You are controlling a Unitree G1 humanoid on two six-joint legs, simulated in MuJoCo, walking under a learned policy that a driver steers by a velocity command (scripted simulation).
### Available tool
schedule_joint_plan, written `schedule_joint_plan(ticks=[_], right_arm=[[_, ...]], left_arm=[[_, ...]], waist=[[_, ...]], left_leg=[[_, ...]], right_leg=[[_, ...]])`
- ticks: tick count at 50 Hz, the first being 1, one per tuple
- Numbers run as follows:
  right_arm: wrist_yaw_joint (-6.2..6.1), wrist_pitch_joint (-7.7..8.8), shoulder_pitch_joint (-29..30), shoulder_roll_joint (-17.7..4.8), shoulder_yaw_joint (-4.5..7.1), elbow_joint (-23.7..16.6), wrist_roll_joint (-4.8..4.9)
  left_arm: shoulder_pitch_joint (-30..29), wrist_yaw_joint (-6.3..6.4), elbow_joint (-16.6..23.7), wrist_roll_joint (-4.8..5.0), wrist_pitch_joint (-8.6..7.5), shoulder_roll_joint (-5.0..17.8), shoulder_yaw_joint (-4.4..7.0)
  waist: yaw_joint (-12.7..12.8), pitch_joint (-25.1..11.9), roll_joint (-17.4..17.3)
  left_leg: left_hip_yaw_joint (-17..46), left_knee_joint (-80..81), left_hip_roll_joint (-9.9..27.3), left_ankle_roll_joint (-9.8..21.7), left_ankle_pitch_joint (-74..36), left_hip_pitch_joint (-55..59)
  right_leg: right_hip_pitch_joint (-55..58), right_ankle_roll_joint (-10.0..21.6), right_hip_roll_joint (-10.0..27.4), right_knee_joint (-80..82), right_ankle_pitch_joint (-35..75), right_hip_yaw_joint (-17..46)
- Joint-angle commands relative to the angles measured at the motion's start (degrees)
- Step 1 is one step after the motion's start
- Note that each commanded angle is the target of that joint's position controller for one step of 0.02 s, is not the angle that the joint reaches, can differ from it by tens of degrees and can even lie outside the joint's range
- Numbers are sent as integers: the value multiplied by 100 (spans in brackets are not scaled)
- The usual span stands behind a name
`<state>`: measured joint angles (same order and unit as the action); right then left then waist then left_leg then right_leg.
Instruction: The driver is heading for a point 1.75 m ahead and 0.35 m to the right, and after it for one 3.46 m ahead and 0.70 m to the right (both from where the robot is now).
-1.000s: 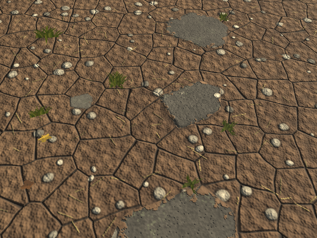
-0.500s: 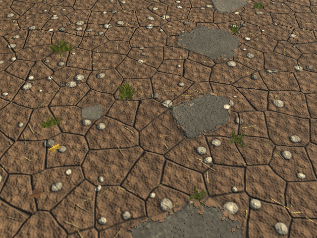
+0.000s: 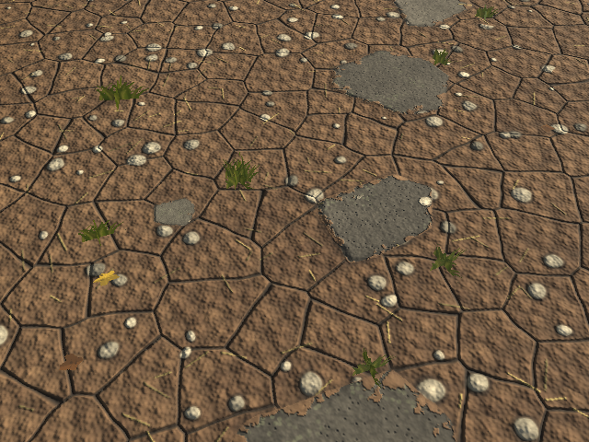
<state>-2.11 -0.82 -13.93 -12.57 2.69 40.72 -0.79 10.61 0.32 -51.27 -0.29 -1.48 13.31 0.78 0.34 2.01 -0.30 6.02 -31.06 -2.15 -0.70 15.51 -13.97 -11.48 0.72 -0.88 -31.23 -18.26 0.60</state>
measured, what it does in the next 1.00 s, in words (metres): walks ahead: left foot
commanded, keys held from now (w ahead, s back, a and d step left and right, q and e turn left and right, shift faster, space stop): no key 0.38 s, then w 0.38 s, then e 0.24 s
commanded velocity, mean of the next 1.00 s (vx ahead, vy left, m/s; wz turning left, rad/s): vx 0.15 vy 0.00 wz -0.05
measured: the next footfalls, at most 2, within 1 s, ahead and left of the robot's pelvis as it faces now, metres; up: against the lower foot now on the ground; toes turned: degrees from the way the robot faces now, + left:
left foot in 0.70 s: +0.11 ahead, +0.14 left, +0.00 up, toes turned +1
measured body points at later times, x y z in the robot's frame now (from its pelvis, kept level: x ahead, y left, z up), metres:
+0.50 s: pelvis +0.01 -0.01 +0.00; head +0.01 -0.01 +0.45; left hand +0.06 +0.25 -0.14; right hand +0.08 -0.27 -0.13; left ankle +0.01 +0.12 -0.72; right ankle -0.02 -0.11 -0.73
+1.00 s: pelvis +0.16 +0.05 +0.01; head +0.19 +0.06 +0.46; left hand +0.33 +0.29 -0.12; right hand +0.14 -0.20 -0.13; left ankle +0.07 +0.14 -0.73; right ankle +0.30 -0.09 -0.69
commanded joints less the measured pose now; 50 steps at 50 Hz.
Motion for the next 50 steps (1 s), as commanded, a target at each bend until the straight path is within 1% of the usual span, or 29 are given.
schedule_joint_plan(ticks=[1,9,19,20,21,22,23,24,25,26,27,29,31,32,33,34,35,36,37,38,39,40,41,42,43,45,46,48,50], right_arm=[[-34,74,-27,-579,156,-294,3],[-73,79,-126,-576,162,-8,16],[-113,90,-220,-576,156,497,37],[-115,84,-318,-503,138,604,37],[-122,82,-320,-492,141,661,64],[-123,105,-243,-514,151,649,97],[-109,171,-47,-521,145,568,129],[-78,274,197,-492,121,460,185],[-37,379,396,-523,118,405,227],[8,459,443,-573,135,409,241],[55,521,395,-596,144,440,245],[137,620,416,-587,137,500,249],[194,665,146,-461,129,710,236],[206,657,-201,-457,159,907,238],[194,621,-636,-524,218,1116,249],[159,591,-1121,-628,281,1247,282],[96,586,-1773,-1036,375,1313,247],[187,635,-2146,-1596,441,1350,156],[233,715,-1623,-1222,317,1262,112],[262,764,-1098,-952,222,1105,113],[280,769,-685,-863,162,990,89],[283,748,-462,-773,112,939,77],[265,715,-437,-659,63,974,36],[236,689,-555,-642,52,1049,-4],[199,662,-661,-667,53,1113,-34],[106,616,-586,-790,58,1118,-75],[54,591,-442,-864,56,1079,-63],[-43,540,-498,-1024,77,1111,0],[-94,479,-524,-1102,106,1156,70]], left_arm=[[-57,21,193,5,-67,633,131],[-27,29,-100,12,-58,629,118],[20,42,-440,20,-39,627,98],[130,49,-521,19,-30,593,88],[186,67,-560,60,-7,699,126],[281,90,-573,109,13,904,193],[473,109,-591,131,7,1072,243],[525,126,-575,136,-26,1269,310],[534,145,-540,118,-79,1312,341],[544,146,-513,91,-140,1256,346],[527,133,-472,111,-185,1180,341],[415,111,-389,210,-204,1140,347],[258,83,-346,259,-158,1230,371],[265,68,-349,264,-125,1229,373],[335,53,-358,235,-115,1127,341],[277,30,-337,195,-148,913,265],[97,-30,-195,82,-206,429,117],[96,-32,79,162,-347,310,104],[-27,-40,124,307,-427,769,201],[-76,-81,139,374,-479,919,237],[39,-80,26,322,-473,885,250],[83,-74,-37,227,-443,891,283],[169,-99,-89,182,-391,832,296],[285,-124,-149,160,-341,679,279],[307,-137,-142,156,-290,552,260],[-88,-125,108,148,-225,407,215],[-361,-127,270,120,-209,352,184],[-812,-166,528,69,-173,302,140],[-867,-237,680,76,-124,412,164]], waist=[[-3,-175,4],[13,-119,17],[35,-51,32],[40,-178,86],[72,-80,237],[142,107,514],[249,337,804],[305,624,1037],[352,844,1001],[362,866,913],[320,768,789],[245,520,657],[18,257,654],[-148,131,585],[-314,-21,464],[-568,-165,254],[-811,-371,-985],[-727,-516,-1925],[-517,-67,-1027],[-344,308,-710],[-194,399,-498],[-108,443,-424],[-39,359,-524],[-23,226,-585],[-17,134,-557],[-38,161,-445],[-50,179,-429],[-189,90,-514],[-178,-27,-568]], left_leg=[[252,374,285,119,-1195,331],[208,433,277,67,-1220,376],[143,535,269,13,-1225,421],[37,521,180,14,-727,471],[-171,317,-9,37,162,272],[-396,-59,-181,66,1002,-171],[-557,-554,-198,88,1239,-773],[-607,-1065,10,128,1074,-1205],[-426,-1481,275,185,1019,-1582],[-308,-1836,448,232,1202,-1971],[-267,-1886,588,282,1295,-2207],[-442,-1101,637,327,1046,-1769],[-871,-146,343,265,197,-402],[-1097,200,127,205,-363,389],[-1186,286,-43,164,-446,1069],[-900,458,116,252,-282,1728],[873,1259,1338,660,512,2313],[3388,2149,2453,1567,1483,2671],[3538,2280,2595,1721,2345,2200],[2874,2320,2318,1512,2221,1914],[2102,2331,2033,1298,1191,1664],[1372,2308,1807,1099,-147,1483],[694,2220,1595,919,-1548,1336],[180,2075,1435,850,-2799,1276],[-187,1994,1362,840,-3526,1230],[-697,1980,1261,834,-3981,942],[-928,1968,1178,804,-3961,749],[-1107,1861,1209,812,-3939,706],[-1100,1629,1409,858,-4061,955]], right_leg=[[-335,124,336,683,574,378],[-318,151,325,791,555,394],[-258,196,308,936,609,406],[-207,225,274,1032,16,395],[-234,336,277,1148,-936,490],[-256,558,490,1377,-1976,867],[-170,879,1017,1809,-2835,1609],[-210,1238,1664,2210,-3183,2433],[-236,1478,2015,2425,-2960,2911],[34,1563,2149,2455,-2523,3029],[362,1524,2131,2411,-2107,2907],[521,1235,1771,2309,-1235,2135],[-71,1028,1284,2068,-595,1283],[-467,964,1118,1814,-516,1022],[-805,884,965,1467,-478,878],[-1199,705,770,780,-219,643],[-1926,288,253,-1293,-299,-17],[-3114,200,-288,-2710,-1387,28],[-3622,329,195,-3563,-1243,464],[-3821,469,469,-3698,-601,514],[-3627,454,608,-3598,-112,444],[-3405,385,702,-3319,223,434],[-3050,302,723,-3149,442,370],[-2829,209,628,-3116,614,237],[-2735,122,530,-2999,750,169],[-2551,-14,367,-2225,1134,111],[-2318,-50,331,-1651,1434,-16],[-1957,-90,260,-890,1850,-257],[-1824,-39,229,-619,1811,-291]])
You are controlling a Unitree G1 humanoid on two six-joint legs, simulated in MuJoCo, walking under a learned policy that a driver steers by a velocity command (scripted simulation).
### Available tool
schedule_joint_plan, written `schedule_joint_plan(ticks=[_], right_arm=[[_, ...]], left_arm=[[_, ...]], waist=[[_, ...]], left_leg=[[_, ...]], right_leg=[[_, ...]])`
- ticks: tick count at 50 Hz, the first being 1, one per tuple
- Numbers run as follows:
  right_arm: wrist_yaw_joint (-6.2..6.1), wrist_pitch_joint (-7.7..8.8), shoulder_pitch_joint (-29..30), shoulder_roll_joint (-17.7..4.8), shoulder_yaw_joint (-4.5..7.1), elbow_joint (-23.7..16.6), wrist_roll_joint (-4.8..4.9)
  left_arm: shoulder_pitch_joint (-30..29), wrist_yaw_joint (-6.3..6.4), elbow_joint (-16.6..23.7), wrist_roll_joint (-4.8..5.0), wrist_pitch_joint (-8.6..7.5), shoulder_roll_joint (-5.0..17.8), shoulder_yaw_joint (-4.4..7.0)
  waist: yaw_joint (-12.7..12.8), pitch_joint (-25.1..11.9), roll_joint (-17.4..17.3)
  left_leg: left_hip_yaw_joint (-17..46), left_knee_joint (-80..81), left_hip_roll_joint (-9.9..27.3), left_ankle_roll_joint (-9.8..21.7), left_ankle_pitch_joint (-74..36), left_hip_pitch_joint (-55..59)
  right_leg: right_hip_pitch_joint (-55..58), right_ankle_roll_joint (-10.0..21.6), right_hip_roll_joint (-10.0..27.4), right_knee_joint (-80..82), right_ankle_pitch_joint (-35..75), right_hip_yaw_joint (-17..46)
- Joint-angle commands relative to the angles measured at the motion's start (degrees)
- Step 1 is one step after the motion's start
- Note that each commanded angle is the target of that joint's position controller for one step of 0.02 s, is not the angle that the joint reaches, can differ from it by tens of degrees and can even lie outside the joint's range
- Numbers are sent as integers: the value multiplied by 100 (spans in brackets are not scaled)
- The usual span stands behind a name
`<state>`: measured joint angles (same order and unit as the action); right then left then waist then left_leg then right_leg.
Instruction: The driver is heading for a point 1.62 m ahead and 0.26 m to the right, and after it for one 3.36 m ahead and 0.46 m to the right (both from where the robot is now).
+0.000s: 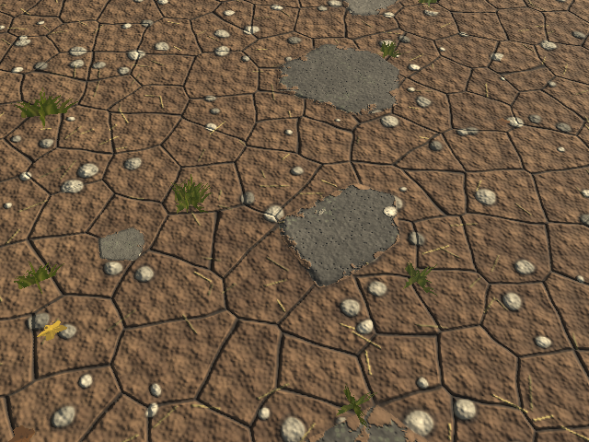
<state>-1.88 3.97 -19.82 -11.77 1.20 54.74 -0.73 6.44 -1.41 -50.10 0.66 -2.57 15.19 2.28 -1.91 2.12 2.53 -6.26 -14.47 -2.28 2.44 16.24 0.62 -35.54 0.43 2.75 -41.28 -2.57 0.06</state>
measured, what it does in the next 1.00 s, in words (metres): walks ahead, turning right: right foot, then left foot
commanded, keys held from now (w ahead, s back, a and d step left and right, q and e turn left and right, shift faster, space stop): e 0.26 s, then w+e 0.20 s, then w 0.54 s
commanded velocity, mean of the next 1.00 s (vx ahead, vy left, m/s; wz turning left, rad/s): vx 0.29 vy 0.00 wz -0.35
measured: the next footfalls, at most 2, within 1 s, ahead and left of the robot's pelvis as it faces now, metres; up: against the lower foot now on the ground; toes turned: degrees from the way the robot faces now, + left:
right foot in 0.12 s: +0.21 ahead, -0.10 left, +0.00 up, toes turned -4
left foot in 0.56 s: +0.25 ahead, +0.11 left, +0.00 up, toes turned -21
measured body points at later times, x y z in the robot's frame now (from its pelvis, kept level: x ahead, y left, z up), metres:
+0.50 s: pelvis +0.13 +0.00 +0.00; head +0.15 -0.01 +0.45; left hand +0.32 +0.24 -0.10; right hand +0.21 -0.31 -0.10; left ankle +0.21 +0.14 -0.72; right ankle +0.17 -0.10 -0.74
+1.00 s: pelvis +0.31 -0.07 -0.01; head +0.34 -0.07 +0.44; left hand +0.62 +0.04 -0.08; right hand +0.15 -0.30 -0.14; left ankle +0.21 +0.13 -0.74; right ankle +0.37 -0.22 -0.74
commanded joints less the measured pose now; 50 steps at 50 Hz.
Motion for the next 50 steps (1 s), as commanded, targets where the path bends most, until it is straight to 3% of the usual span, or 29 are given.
schedule_joint_plan(ticks=[1,3,5,6,7,8,9,10,11,12,14,18,22,25,27,28,29,30,31,32,33,35,40,45,48,49,50], right_arm=[[-137,-36,143,-1195,272,-252,103],[-184,-124,395,-1239,316,-343,158],[-211,-230,534,-1245,334,-488,153],[-180,-210,346,-1254,313,-595,43],[-69,-137,-117,-577,118,-751,-266],[43,-61,-269,-781,133,-738,-47],[71,-48,250,-1073,206,-867,161],[21,-88,600,-1118,232,-938,171],[-67,-163,786,-1159,268,-951,93],[-114,-233,798,-1206,303,-1021,34],[-120,-278,597,-1000,270,-1050,-10],[-81,-205,954,-947,227,-1231,9],[16,-25,1260,-1027,249,-1365,87],[87,122,1050,-996,259,-1323,156],[105,198,571,-951,284,-1142,140],[75,223,109,-1128,330,-1039,81],[59,199,-222,-1536,407,-978,-65],[132,219,-155,-1821,523,-969,-170],[124,252,129,-1511,462,-1078,-33],[108,257,255,-1284,406,-1111,66],[108,237,282,-1230,384,-1130,96],[113,234,120,-1177,339,-1060,73],[119,169,-360,-1155,302,-863,117],[149,72,-720,-1375,326,-704,188],[140,-13,-699,-1504,373,-640,237],[125,-35,-593,-1545,384,-653,255],[115,-39,-572,-1481,360,-673,238]], left_arm=[[-405,-104,623,-13,-1,300,39],[-120,-181,663,-35,-3,486,122],[732,-198,499,-32,-47,809,318],[1208,-99,504,-62,-40,1215,455],[1187,22,621,-118,16,1657,492],[1232,25,733,-153,25,1415,440],[706,47,930,-96,21,1176,412],[303,98,1010,7,40,932,352],[83,131,1089,27,73,817,302],[4,153,1117,-15,102,806,299],[35,184,1164,-101,136,867,332],[162,298,1289,14,137,1073,429],[368,328,1350,46,163,1149,465],[437,299,1385,44,214,1041,415],[466,283,1377,30,239,797,318],[438,270,1408,11,219,490,218],[422,245,1516,37,143,47,106],[203,218,1742,74,13,461,201],[292,183,1650,69,-60,780,280],[438,145,1505,44,-88,842,313],[484,129,1433,-3,-108,789,311],[260,86,1459,-58,-144,605,269],[-476,38,1727,4,-189,220,129],[-1035,-112,1926,105,-261,219,96],[-843,-157,1947,121,-300,431,162],[-390,-131,1828,96,-300,574,242],[450,-73,1568,74,-281,826,376]], waist=[[112,-66,-854],[314,-202,-823],[691,-687,-540],[836,-1124,137],[294,-1734,1426],[457,-2732,1056],[482,-1944,473],[378,-1232,-95],[285,-868,-398],[151,-702,-307],[14,-748,68],[158,-850,469],[301,-791,505],[197,-773,567],[-73,-686,435],[-240,-695,37],[-206,-653,-1165],[-122,-4,-1653],[5,251,-1281],[91,236,-1087],[119,115,-1003],[24,110,-928],[-309,165,-1020],[-496,332,-1075],[-199,257,-1184],[126,-36,-1138],[536,-613,-969]], left_leg=[[134,-204,1529,537,-4243,-364],[104,-818,1629,468,-4807,-195],[-78,-2307,1313,216,-4905,-298],[-186,-3820,871,-154,-3287,-1210],[24,-5866,-268,-545,2240,-3051],[1265,-6822,-323,-505,2466,-3386],[1325,-6814,-50,-414,1914,-3856],[1240,-6417,194,-405,1387,-3972],[1219,-5982,366,-430,1075,-3791],[1231,-5558,427,-439,916,-3421],[1092,-4786,356,-477,669,-2946],[1020,-3445,272,-592,349,-2794],[1018,-2597,161,-545,137,-2579],[845,-1888,104,-378,60,-1939],[722,-1027,220,-177,-290,-968],[1361,-595,886,50,218,-289],[3070,117,1945,529,1710,169],[4493,571,2521,1070,2809,-224],[4251,564,2415,1091,2803,-267],[3701,501,2123,901,2280,-157],[3278,495,1913,755,1829,-73],[2623,618,1664,710,834,-242],[1632,709,1371,720,-607,-459],[1445,514,1538,739,-1075,-436],[1506,138,1776,645,-2126,-122],[1305,-384,1678,541,-3199,-136],[998,-1376,1404,397,-3955,-398]], right_leg=[[585,69,-120,453,108,-204],[819,275,-243,567,-306,-290],[1903,573,-608,1223,48,-434],[3141,926,9,1498,1901,570],[4688,1963,1479,1105,4541,2747],[4916,2603,1886,1774,2824,3889],[4292,2327,1605,2075,1534,3407],[3506,1931,1282,2285,574,2838],[2772,1692,1069,2426,113,2528],[2195,1585,861,2516,-81,2319],[1709,1501,510,2629,-335,1987],[1627,1473,405,2941,-2393,2320],[1701,1319,423,2892,-2864,2635],[1596,1194,387,2685,-3044,2647],[1118,923,112,2309,-3250,2441],[503,624,-196,1454,-3287,2071],[-431,288,-963,-210,-2877,953],[-1417,326,-788,-1062,-2740,973],[-1674,316,-568,-1477,-2249,1186],[-1687,266,-493,-1589,-1822,1124],[-1609,209,-384,-1608,-1523,955],[-1393,75,-180,-1623,-859,577],[-733,-121,-16,-374,-27,47],[88,-35,-179,789,-71,-195],[674,260,-283,1218,-444,-203],[1419,409,-411,1436,-372,-305],[2660,591,-451,1528,-278,-324]])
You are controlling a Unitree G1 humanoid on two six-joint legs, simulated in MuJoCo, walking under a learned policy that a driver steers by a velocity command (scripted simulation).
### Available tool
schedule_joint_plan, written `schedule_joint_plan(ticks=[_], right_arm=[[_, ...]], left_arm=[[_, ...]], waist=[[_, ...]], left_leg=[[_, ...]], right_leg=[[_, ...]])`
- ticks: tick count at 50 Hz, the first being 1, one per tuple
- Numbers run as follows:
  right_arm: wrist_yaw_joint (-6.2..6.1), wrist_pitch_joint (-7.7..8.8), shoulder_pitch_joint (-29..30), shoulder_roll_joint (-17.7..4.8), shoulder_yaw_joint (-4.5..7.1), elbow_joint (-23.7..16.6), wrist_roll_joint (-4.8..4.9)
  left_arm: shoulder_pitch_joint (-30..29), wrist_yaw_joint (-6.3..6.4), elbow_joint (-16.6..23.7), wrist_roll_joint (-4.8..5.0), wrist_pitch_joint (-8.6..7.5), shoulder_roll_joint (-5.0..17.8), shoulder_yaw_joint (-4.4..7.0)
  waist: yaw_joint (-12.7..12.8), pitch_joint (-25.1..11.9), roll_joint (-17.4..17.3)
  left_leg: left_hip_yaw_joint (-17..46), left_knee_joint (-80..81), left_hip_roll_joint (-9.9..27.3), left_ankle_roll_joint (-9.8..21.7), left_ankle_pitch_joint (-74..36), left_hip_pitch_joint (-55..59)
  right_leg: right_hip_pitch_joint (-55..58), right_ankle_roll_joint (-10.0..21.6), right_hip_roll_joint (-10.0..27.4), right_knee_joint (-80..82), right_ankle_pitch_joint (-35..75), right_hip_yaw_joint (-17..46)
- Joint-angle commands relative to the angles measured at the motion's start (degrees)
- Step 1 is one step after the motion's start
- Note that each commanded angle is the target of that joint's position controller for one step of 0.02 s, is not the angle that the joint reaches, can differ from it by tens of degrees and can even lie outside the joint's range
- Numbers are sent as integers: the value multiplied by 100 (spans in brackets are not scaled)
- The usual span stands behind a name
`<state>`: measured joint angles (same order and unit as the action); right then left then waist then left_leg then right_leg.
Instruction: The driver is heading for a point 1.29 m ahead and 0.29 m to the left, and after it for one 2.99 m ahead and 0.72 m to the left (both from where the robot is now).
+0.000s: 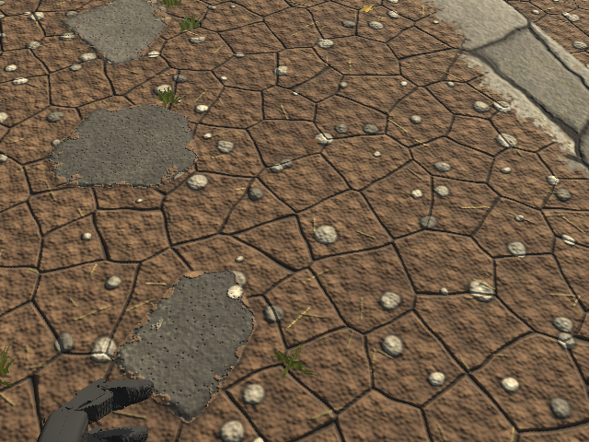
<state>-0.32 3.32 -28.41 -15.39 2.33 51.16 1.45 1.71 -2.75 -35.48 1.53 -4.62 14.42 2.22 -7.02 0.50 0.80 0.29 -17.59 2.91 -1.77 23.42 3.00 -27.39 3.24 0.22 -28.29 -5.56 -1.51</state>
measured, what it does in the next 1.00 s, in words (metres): walks ahead, turning left: right foot, then left foot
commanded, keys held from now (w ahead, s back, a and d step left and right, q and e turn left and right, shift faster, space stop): w+q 0.74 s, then w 0.26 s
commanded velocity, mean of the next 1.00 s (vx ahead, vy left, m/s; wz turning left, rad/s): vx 0.49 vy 0.00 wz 0.38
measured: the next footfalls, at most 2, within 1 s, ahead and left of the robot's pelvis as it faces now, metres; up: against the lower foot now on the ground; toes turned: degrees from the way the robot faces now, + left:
right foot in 0.02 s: +0.15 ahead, -0.12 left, +0.00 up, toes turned -1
left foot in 0.54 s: +0.44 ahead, +0.15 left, +0.00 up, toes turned +16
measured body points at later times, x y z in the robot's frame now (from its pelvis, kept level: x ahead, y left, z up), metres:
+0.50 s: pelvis +0.27 +0.01 -0.01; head +0.30 +0.03 +0.44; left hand +0.22 +0.29 -0.14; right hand +0.53 -0.17 -0.09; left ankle +0.40 +0.14 -0.71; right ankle +0.11 -0.12 -0.73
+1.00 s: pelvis +0.55 +0.08 +0.00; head +0.57 +0.10 +0.45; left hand +0.65 +0.39 -0.08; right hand +0.72 -0.16 -0.10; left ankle +0.40 +0.13 -0.73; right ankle +0.73 +0.03 -0.72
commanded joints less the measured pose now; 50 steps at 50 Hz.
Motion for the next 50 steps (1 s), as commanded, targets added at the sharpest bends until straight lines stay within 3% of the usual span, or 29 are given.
schedule_joint_plan(ticks=[1,2,3,4,5,6,7,9,12,15,17,20,22,24,25,26,27,28,29,30,31,32,33,35,37,42,46,49,50], right_arm=[[-39,63,383,-851,132,-497,-103],[-16,181,-206,-63,-107,-663,-110],[-8,287,83,-663,54,-557,63],[10,316,628,-949,160,-725,185],[-4,303,877,-887,151,-752,135],[-10,259,997,-801,165,-752,38],[-1,176,883,-695,175,-711,18],[12,29,741,-421,140,-657,39],[3,-46,1054,-364,149,-830,-8],[98,10,1572,-314,109,-1018,-22],[190,31,2082,-228,52,-1200,-41],[312,32,2618,-231,27,-1518,-16],[392,28,2795,-312,57,-1715,-9],[429,-8,2607,-496,153,-1813,-10],[424,-34,2176,-663,249,-1762,-7],[377,-50,1366,-924,404,-1597,4],[264,-107,434,-1345,601,-1400,3],[206,-92,507,-1964,695,-1419,20],[215,-20,290,-1558,563,-1597,-28],[226,34,465,-1257,480,-1542,-90],[222,64,817,-1123,440,-1568,-57],[213,66,1221,-967,393,-1646,-63],[192,74,1464,-820,337,-1753,-134],[163,92,1598,-836,341,-1780,-132],[95,106,1488,-950,369,-1696,-103],[-4,65,1077,-939,335,-1431,-68],[20,53,721,-1001,335,-1213,-40],[8,-7,721,-1030,350,-1132,-57],[5,-32,819,-1006,341,-1141,-52]], left_arm=[[2053,146,-91,-101,-47,1260,491],[2468,146,-224,-153,-3,1784,581],[2524,159,-257,-166,11,1204,445],[2146,177,-282,-142,1,980,349],[1749,176,-267,-141,-11,813,289],[1439,153,-274,-164,-30,648,247],[1247,143,-298,-208,-76,549,228],[1109,131,-415,-196,-180,507,256],[1132,167,-612,-221,-260,630,316],[1120,219,-713,-212,-252,736,332],[1292,262,-798,-178,-230,861,357],[1637,300,-972,-99,-112,1023,404],[1719,323,-1030,-59,2,1113,429],[1671,373,-1000,-59,108,1294,468],[1642,404,-975,-63,167,1369,482],[1555,435,-939,-44,208,1386,470],[1584,469,-845,-92,178,1265,402],[2203,361,-542,-285,27,347,118],[1727,259,-478,-118,-223,760,146],[1119,203,-272,100,-334,1033,226],[979,221,-215,64,-393,948,179],[963,265,-266,-72,-394,930,197],[1079,277,-293,-143,-330,994,244],[1222,279,-313,-216,-185,916,248],[1059,306,-260,-259,-92,758,199],[60,222,-110,-207,-126,479,48],[-418,121,56,-120,-210,694,102],[-214,79,61,-115,-266,842,176],[127,88,-23,-123,-283,893,221]], waist=[[1538,-1369,-281],[1273,-2259,1548],[1487,-2107,1118],[1386,-1156,863],[1194,-738,496],[1018,-381,400],[818,-240,545],[623,-73,484],[570,195,256],[689,338,199],[898,460,86],[1086,587,6],[1066,542,55],[855,189,297],[591,-126,411],[122,-555,380],[-315,-1071,-11],[407,-1550,-1582],[27,-2432,-976],[-64,-1637,-666],[199,-1004,-224],[462,-626,9],[675,-510,-93],[848,-403,-185],[839,-259,-201],[352,-96,-506],[157,71,-581],[335,91,-759],[556,-14,-789]], left_leg=[[212,-2766,627,612,-3474,-1920],[55,-4828,-357,258,406,-4112],[804,-5605,-220,290,869,-4644],[718,-5730,31,351,389,-4964],[576,-5500,270,344,-103,-4751],[545,-5218,398,307,-442,-4579],[579,-5077,521,292,-702,-4240],[560,-4981,534,238,-921,-4002],[698,-4515,500,139,-1477,-4356],[491,-3269,407,190,-2540,-4211],[188,-2621,342,263,-2922,-4086],[18,-2067,295,423,-2752,-4376],[-174,-1870,173,566,-2307,-4406],[-533,-1865,-202,770,-1690,-3806],[-676,-1894,-441,902,-1395,-3203],[-703,-1617,-679,1094,-1532,-2031],[74,-1417,-348,1378,-1696,-275],[3310,-1060,1208,2434,-954,1748],[4931,-185,1657,2739,-410,2214],[4066,-18,1478,2370,-707,1741],[3310,-10,1218,2156,-1229,843],[2774,37,996,2005,-1858,4],[2433,164,835,1957,-2368,-575],[2155,370,693,1997,-2834,-1179],[1769,446,538,1968,-3098,-1638],[1133,406,177,1498,-2294,-1854],[1583,114,573,1460,-1896,-1195],[1893,-239,825,1338,-2377,-687],[1830,-545,731,1244,-2943,-661]], right_leg=[[3795,665,813,-23,2,899],[5574,1495,2333,493,-1032,3542],[5130,1452,2350,993,-1611,4045],[4375,1196,2144,1074,-1238,3089],[3604,1036,1867,1219,-764,2383],[2983,954,1623,1435,-432,1895],[2531,881,1454,1651,-173,1483],[2065,891,1376,1935,398,977],[1926,888,1390,2098,1153,365],[1913,720,1178,2181,1234,-267],[2021,664,1230,2236,1236,-487],[2780,601,1465,2033,1485,-636],[3248,502,1581,1681,2168,-760],[3495,365,1577,932,4016,-925],[3500,303,1534,207,4816,-992],[3102,168,1385,-905,4910,-1104],[1849,-63,1158,-2531,3581,-1107],[-847,-451,-38,-4718,-2186,-752],[-1503,-386,-274,-5428,-2882,666],[-1959,-266,31,-5326,-2351,807],[-1854,-198,281,-4794,-1850,746],[-1527,-231,466,-4279,-1600,699],[-1091,-269,597,-4021,-1424,732],[-759,-437,623,-3627,-1270,637],[-684,-624,570,-3065,-923,512],[-196,-715,295,-927,1136,319],[-326,-492,214,-288,994,410],[-156,-216,141,-34,256,351],[308,-87,45,179,195,218]])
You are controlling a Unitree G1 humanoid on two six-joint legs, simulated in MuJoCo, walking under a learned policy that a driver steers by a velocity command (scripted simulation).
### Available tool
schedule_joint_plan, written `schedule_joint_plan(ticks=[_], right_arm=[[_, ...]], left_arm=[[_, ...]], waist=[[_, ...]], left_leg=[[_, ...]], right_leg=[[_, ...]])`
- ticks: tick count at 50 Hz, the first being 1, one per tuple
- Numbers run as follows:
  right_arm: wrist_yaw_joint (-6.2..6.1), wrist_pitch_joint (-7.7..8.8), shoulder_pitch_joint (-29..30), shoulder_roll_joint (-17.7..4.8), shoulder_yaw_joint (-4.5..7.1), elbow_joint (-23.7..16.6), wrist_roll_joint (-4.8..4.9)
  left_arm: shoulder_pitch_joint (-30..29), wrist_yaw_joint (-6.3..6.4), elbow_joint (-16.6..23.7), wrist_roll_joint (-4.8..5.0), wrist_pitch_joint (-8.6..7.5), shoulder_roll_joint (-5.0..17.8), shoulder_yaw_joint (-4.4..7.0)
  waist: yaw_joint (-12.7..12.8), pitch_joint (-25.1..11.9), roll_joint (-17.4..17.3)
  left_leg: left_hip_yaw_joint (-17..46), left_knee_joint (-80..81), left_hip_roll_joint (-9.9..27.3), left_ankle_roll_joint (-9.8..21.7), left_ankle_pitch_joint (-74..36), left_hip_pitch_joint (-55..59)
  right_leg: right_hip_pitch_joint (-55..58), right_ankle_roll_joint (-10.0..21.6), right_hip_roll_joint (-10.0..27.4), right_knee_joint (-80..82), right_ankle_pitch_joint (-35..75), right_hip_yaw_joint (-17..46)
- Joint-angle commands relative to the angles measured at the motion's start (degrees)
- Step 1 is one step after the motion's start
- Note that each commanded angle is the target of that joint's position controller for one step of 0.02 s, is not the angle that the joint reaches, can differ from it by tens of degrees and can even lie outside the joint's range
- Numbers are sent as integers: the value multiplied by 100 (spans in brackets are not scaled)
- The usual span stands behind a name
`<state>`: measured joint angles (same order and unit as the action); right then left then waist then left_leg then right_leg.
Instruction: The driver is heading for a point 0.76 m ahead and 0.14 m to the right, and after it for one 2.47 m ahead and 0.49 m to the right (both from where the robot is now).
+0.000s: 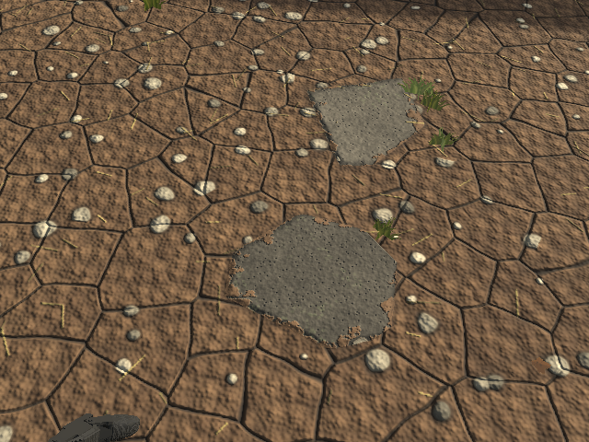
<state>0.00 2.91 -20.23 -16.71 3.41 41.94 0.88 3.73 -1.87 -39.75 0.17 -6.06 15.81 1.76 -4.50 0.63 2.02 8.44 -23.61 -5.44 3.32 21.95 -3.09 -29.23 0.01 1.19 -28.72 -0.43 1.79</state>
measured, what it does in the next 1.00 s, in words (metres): walks ahead: right foot, then left foot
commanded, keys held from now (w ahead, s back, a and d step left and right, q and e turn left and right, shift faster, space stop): w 0.40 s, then w+e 0.48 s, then e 0.12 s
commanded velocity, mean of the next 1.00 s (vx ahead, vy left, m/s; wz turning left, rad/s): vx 0.49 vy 0.00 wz -0.18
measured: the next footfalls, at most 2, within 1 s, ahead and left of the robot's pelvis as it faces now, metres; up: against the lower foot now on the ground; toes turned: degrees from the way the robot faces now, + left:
right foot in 0.02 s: +0.18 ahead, -0.12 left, +0.00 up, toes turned +1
left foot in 0.54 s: +0.47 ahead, +0.12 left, +0.00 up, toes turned -1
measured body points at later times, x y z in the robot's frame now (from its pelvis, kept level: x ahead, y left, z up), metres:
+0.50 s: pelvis +0.27 -0.01 +0.00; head +0.30 -0.01 +0.45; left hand +0.24 +0.27 -0.12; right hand +0.52 -0.21 -0.06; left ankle +0.43 +0.13 -0.71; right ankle +0.14 -0.12 -0.73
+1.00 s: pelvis +0.52 -0.01 +0.00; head +0.55 -0.03 +0.45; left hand +0.78 +0.18 -0.09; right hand +0.49 -0.30 -0.13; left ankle +0.43 +0.13 -0.73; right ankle +0.65 -0.17 -0.70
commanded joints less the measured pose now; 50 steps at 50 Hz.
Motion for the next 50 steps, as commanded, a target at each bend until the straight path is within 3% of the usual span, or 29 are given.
schedule_joint_plan(ticks=[1,2,3,4,5,6,7,9,11,14,17,21,23,25,26,27,28,29,30,31,32,33,35,39,45,48,50], right_arm=[[-26,1,48,-731,179,-249,-17],[-38,3,80,-507,73,-385,-100],[-42,87,-702,-139,-33,-416,33],[-43,131,-530,-550,17,-370,73],[-29,148,80,-828,101,-465,121],[-33,162,463,-771,75,-562,57],[-22,182,680,-703,84,-627,-34],[5,156,520,-541,84,-589,-42],[8,114,482,-374,45,-570,-45],[2,125,990,-231,-25,-719,-82],[57,179,1525,-125,-71,-812,-54],[169,244,2205,-150,-68,-1014,14],[230,292,2346,-225,-33,-1116,18],[243,336,2055,-395,42,-1063,4],[214,350,1548,-539,126,-928,-16],[153,349,726,-813,259,-715,-62],[69,318,-339,-1260,374,-593,-168],[112,258,-437,-1437,392,-494,-183],[107,239,-354,-861,263,-535,-130],[87,242,-39,-652,187,-506,-85],[95,256,321,-549,142,-491,-102],[114,278,585,-402,111,-460,-125],[117,364,843,-310,118,-376,-168],[61,447,863,-490,209,-135,-172],[-54,308,649,-797,296,102,-125],[-110,150,548,-961,349,198,-23],[-155,63,657,-1106,397,169,90]], left_arm=[[546,32,241,-23,-157,932,365],[1497,69,137,-90,-166,1238,445],[2075,35,-102,-98,-99,1663,582],[2148,-8,-139,77,-78,1137,451],[1820,16,-94,78,-45,864,365],[1480,34,-21,5,-1,785,316],[1280,31,-24,-31,18,677,271],[1144,35,-35,-71,-7,554,216],[1212,49,-126,-3,-33,637,235],[1338,102,-264,30,-1,844,289],[1546,128,-408,72,58,914,291],[1989,139,-650,120,149,961,288],[2074,168,-730,138,223,1006,305],[1990,209,-741,139,282,1141,356],[1860,222,-718,143,300,1175,361],[1826,222,-675,96,291,1032,304],[1777,222,-462,-72,264,617,153],[2623,202,-428,75,174,108,13],[2266,201,-516,208,151,759,171],[1748,198,-366,268,152,958,258],[1518,217,-327,218,171,871,255],[1436,218,-315,148,211,803,281],[1648,201,-366,178,350,571,279],[1280,206,-166,121,497,403,278],[229,-18,190,83,407,233,184],[-52,-121,444,31,411,306,220],[208,-163,497,12,444,504,325]], waist=[[604,-445,-806],[1007,-1301,-300],[787,-1955,1430],[950,-1706,1141],[1015,-889,589],[895,-501,146],[781,-152,26],[549,-136,308],[489,-135,339],[599,0,184],[798,88,194],[1033,269,172],[956,327,202],[703,188,291],[376,-97,280],[-15,-703,195],[-397,-1700,-530],[24,-2437,-2090],[-187,-1920,-1384],[-151,-1099,-1079],[35,-688,-716],[199,-382,-698],[461,-225,-858],[531,102,-589],[184,425,-376],[155,378,-503],[375,75,-712]], left_leg=[[777,-689,1258,581,-3460,-167],[398,-2245,896,343,-2738,-896],[-184,-4238,-14,-135,111,-3066],[210,-4916,152,-169,1056,-3955],[163,-5103,435,-145,588,-4282],[-116,-4928,704,-143,137,-4164],[-213,-4560,874,-169,-174,-4075],[-294,-4118,1077,-222,-495,-3564],[-434,-3746,1129,-312,-571,-3496],[-554,-2763,1183,-435,-1281,-3640],[-686,-1690,1067,-434,-2216,-3368],[-756,-938,884,-360,-2542,-3156],[-685,-659,807,-253,-2228,-3120],[-704,-437,694,-131,-1873,-2575],[-821,-227,575,-11,-1888,-1767],[-746,-305,725,174,-2045,-412],[466,-573,1932,536,-2206,1364],[2836,49,3050,1282,-894,2766],[2889,430,2850,1083,-88,2304],[2000,565,2677,882,-197,1579],[1416,744,2447,799,-741,833],[937,947,2247,769,-1159,276],[286,1314,2064,758,-1594,-356],[-547,1617,2095,830,-2305,-528],[-1593,1573,1982,633,-2840,-193],[-1860,1005,2065,473,-4133,220],[-1934,307,2087,318,-5289,470]], right_leg=[[1433,432,-8,275,-179,-96],[2920,837,858,122,-37,827],[4848,1775,1970,580,-1281,3346],[4871,1745,2087,1142,-2632,4207],[4234,1491,1911,1238,-2746,3446],[3551,1339,1670,1303,-2210,2778],[2986,1334,1459,1453,-1603,2356],[2479,1281,1151,1674,-778,1786],[2302,1362,1097,1820,-183,1399],[2276,1360,1040,1996,373,941],[2278,1182,863,2008,489,508],[2559,1126,1036,1851,402,558],[2851,1066,1195,1622,538,755],[2982,957,1258,1249,1013,884],[2861,847,1103,717,1709,763],[2383,673,787,-274,1803,564],[1184,433,325,-2117,71,299],[-715,165,-370,-3792,-3322,254],[-1242,155,-85,-4379,-3217,690],[-1475,163,122,-4428,-2675,571],[-1275,123,338,-4272,-2223,459],[-1094,91,477,-4034,-1928,456],[-601,27,633,-3866,-1616,445],[-988,-101,703,-3306,-947,504],[-843,2,562,-1418,317,-16],[-622,128,358,-914,35,-348],[-145,310,64,-782,-476,-569]])
Velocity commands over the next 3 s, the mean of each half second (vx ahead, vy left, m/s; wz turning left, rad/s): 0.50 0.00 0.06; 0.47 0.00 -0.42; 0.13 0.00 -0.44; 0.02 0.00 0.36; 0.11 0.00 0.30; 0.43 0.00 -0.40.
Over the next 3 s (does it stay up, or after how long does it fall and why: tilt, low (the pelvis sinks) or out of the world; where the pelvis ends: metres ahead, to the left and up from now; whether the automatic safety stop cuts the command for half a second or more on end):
stays up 0.93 -0.06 0.00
